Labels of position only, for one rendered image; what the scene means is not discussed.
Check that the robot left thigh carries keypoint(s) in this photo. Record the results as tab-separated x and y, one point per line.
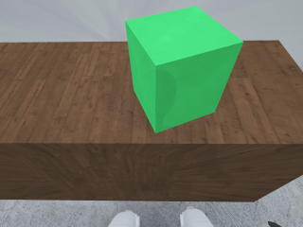
125	219

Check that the robot thigh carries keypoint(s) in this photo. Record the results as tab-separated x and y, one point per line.
193	217
125	219

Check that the robot right thigh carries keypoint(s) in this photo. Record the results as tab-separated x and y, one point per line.
193	217

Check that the carton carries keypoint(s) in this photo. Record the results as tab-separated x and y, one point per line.
181	61

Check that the pedestal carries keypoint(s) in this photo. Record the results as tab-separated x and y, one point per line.
73	129

